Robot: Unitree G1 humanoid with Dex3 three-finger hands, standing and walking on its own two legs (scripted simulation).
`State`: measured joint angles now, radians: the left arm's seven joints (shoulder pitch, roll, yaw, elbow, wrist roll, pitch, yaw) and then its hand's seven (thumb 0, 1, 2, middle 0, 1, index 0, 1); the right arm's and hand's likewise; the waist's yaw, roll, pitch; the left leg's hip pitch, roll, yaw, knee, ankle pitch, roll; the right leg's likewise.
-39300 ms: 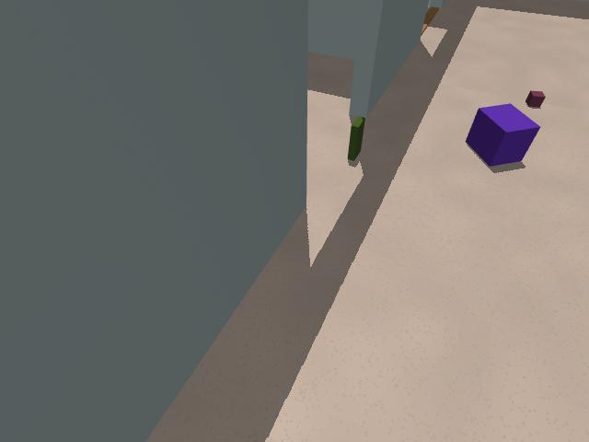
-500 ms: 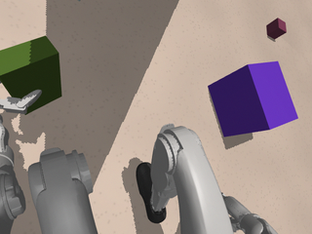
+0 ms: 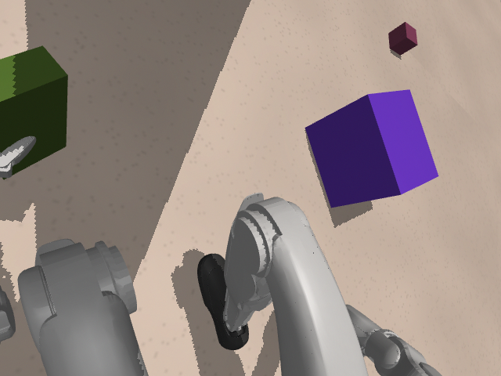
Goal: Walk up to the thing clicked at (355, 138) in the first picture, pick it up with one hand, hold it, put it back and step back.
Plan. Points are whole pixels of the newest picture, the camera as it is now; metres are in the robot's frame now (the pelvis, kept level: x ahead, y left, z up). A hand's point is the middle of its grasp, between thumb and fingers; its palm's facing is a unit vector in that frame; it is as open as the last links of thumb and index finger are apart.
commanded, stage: lower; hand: left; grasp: from the side
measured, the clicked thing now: (20, 123) +0.49 +0.21 -0.17
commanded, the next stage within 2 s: loosen in 0.20 s
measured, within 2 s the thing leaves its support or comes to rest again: rests again in 0.50 s
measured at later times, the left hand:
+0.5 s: hand out of the picture +0.48 +0.25 -0.17, palm faces +0.23 -0.97 -0.02, open 8.6 cm
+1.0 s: hand out of the picture +0.48 +0.26 -0.16, palm faces +0.24 -0.97 +0.00, open 15.9 cm
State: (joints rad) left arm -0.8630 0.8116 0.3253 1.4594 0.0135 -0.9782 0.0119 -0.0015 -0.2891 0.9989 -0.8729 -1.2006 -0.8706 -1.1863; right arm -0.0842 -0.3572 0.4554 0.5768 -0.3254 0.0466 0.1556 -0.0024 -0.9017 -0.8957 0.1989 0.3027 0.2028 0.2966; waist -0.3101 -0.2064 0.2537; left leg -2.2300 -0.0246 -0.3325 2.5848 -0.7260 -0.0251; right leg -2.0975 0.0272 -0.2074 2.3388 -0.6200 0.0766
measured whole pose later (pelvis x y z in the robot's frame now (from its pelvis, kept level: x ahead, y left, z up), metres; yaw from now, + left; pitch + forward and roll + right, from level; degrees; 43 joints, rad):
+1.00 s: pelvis +0.00 +0.00 +0.00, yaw -1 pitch +19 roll -19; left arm -0.85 0.85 0.38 1.41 -0.01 -1.01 -0.01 0.00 -0.40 0.20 -0.24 -0.20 -0.23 -0.20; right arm -0.11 -0.36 0.49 0.57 -0.34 0.06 0.15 0.00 -0.90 -0.89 0.20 0.30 0.20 0.30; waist -0.31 -0.23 0.27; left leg -2.22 -0.02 -0.36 2.59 -0.73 -0.02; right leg -2.07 0.04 -0.23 2.31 -0.61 0.08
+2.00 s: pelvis +0.04 -0.01 +0.25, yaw +11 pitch +29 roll -4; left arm -0.19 0.40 0.20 0.51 0.06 0.01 0.08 -0.01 -0.49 0.08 -0.07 -0.06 -0.06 -0.06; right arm 0.12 -0.24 0.01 0.50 0.04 0.13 -0.06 0.00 -0.90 -0.90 0.20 0.30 0.20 0.30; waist -0.08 0.00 -0.17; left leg -1.57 0.04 -0.06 1.70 -0.65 -0.01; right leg -1.55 -0.01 -0.03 1.64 -0.61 0.02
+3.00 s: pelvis +0.10 +0.00 +0.41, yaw +14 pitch +8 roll -2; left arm 0.47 0.20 -0.01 -0.02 -0.01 0.26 0.15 -0.01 -0.55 0.04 -0.06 -0.05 -0.05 -0.05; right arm 0.27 -0.21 0.02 0.48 0.01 -0.11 -0.17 0.01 -0.90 -0.90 0.20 0.30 0.20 0.30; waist -0.02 0.03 -0.10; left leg -0.63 0.04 -0.04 0.98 -0.49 -0.02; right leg -0.61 -0.01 -0.05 0.93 -0.46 0.01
